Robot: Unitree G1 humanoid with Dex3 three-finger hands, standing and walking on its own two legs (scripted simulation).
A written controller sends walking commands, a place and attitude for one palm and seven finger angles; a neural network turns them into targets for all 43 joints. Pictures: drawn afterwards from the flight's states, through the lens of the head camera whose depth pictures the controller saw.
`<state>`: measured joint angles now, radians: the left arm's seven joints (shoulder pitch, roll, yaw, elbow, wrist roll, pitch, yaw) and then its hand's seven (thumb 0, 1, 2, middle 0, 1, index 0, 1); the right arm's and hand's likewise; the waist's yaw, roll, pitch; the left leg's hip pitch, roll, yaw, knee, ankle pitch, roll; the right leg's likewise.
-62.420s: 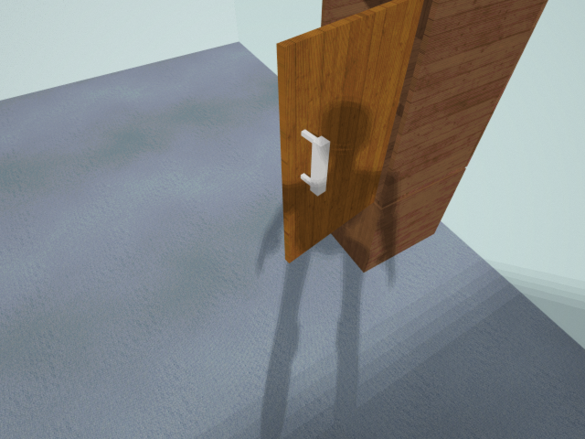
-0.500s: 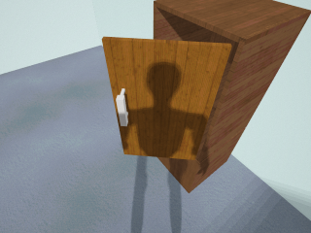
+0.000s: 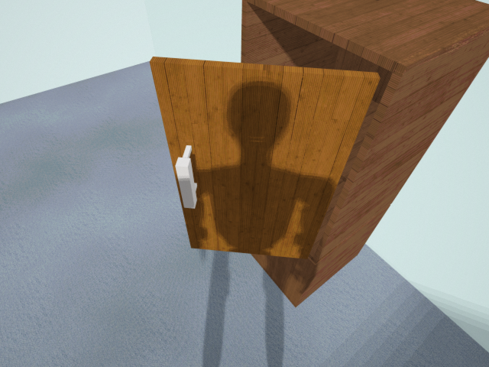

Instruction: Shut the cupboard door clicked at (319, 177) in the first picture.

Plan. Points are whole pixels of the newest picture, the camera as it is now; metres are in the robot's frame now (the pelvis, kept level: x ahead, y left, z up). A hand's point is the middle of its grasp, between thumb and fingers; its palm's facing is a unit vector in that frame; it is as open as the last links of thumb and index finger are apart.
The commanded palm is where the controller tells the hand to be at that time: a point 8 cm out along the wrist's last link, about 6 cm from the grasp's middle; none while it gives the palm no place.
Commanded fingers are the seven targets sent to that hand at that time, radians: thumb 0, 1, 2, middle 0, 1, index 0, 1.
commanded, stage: come to a stop and stand still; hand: left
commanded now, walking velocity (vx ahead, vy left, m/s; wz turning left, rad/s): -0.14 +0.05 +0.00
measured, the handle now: (189, 177) +0.47 +0.15 +0.02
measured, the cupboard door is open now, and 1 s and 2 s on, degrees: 48 48 48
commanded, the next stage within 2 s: look again from close up in 1.52 s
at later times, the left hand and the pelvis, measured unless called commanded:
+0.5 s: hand out of the picture -0.02 +0.23 -0.16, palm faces -0.01 -0.96 -0.26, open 7.4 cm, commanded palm none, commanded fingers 0.00 0.90 0.90 -0.20 -0.30 -0.20 -0.30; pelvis -0.04 +0.03 +0.00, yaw -1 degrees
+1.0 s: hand out of the picture +0.00 +0.19 -0.17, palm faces -0.03 -0.98 -0.22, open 7.3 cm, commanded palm none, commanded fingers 0.00 0.90 0.90 -0.20 -0.30 -0.20 -0.30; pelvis -0.01 +0.01 +0.00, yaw -1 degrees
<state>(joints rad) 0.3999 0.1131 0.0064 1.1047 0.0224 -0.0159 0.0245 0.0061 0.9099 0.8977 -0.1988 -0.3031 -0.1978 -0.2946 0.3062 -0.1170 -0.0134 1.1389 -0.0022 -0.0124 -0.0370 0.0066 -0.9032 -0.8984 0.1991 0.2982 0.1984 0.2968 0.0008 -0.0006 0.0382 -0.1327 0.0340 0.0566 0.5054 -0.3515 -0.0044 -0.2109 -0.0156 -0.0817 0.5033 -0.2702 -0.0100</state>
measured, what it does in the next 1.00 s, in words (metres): stands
